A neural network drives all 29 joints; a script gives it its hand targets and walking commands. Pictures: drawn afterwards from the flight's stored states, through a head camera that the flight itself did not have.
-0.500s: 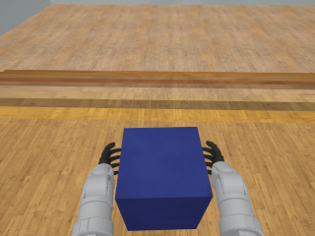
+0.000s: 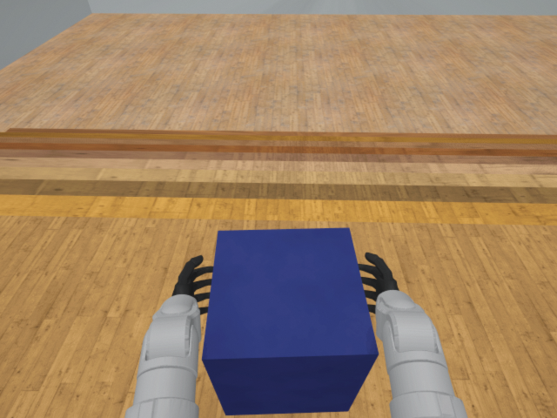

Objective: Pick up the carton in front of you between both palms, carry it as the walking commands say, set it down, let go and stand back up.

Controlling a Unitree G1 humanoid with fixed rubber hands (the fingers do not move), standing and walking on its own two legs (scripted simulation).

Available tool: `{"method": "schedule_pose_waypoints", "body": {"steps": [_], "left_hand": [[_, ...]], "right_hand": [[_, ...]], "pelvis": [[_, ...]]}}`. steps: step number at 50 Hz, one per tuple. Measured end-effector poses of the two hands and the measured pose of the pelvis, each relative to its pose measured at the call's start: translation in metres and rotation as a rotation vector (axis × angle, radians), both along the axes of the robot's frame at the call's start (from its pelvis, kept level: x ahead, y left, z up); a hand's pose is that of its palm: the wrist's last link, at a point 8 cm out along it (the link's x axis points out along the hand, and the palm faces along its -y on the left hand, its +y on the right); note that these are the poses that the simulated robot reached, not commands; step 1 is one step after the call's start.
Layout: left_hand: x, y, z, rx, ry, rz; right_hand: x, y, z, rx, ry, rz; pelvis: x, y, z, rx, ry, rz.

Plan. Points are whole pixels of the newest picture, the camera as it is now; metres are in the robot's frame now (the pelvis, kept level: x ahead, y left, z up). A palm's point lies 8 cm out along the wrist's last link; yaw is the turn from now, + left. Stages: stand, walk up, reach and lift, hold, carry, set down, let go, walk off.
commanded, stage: reach and lift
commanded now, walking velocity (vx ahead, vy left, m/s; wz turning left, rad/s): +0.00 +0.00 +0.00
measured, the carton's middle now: (285, 324) +0.29 +0.00 -0.05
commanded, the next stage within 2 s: hold in 0.22 s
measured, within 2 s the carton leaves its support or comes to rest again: neither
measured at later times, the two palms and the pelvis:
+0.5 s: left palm (181, 303) +0.28 +0.15 +0.05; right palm (391, 299) +0.28 -0.15 +0.05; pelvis +0.00 +0.00 +0.00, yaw +0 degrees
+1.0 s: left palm (181, 282) +0.30 +0.15 +0.06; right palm (387, 277) +0.30 -0.15 +0.06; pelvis +0.02 +0.00 -0.01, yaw +0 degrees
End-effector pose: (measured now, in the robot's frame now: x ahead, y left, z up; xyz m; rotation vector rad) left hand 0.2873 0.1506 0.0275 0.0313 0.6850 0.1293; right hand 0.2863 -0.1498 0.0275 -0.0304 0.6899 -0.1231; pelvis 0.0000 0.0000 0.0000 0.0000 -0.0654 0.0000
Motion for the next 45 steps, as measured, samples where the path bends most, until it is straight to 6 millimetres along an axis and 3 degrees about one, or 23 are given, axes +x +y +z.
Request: {"method": "schedule_pose_waypoints", "body": {"steps": [12, 20, 31, 40, 45], "left_hand": [[-0.002, 0.000, 0.006, 0.003, -0.003, -0.003], [-0.007, 0.000, 0.021, 0.000, -0.034, -0.001], [-0.013, 0.000, 0.018, -0.004, -0.010, 0.006], [-0.010, 0.000, 0.021, -0.011, -0.022, 0.011], [-0.003, 0.001, 0.025, -0.011, -0.042, 0.013]], "right_hand": [[-0.002, 0.000, 0.006, -0.003, -0.003, 0.001], [-0.007, 0.000, 0.021, -0.003, -0.035, -0.002], [-0.012, 0.000, 0.018, 0.004, -0.010, -0.003], [-0.010, 0.000, 0.020, 0.010, -0.023, -0.007], [-0.002, 0.000, 0.025, 0.009, -0.043, -0.005]], "pelvis": [[0.002, 0.001, 0.001, 0.000, -0.014, -0.001], [0.000, 0.001, 0.002, 0.000, -0.036, -0.002], [-0.010, 0.000, 0.001, 0.000, -0.054, 0.000], [-0.012, 0.000, -0.001, 0.000, -0.042, 0.001], [-0.003, 0.000, -0.004, -0.001, 0.030, 0.003]]}}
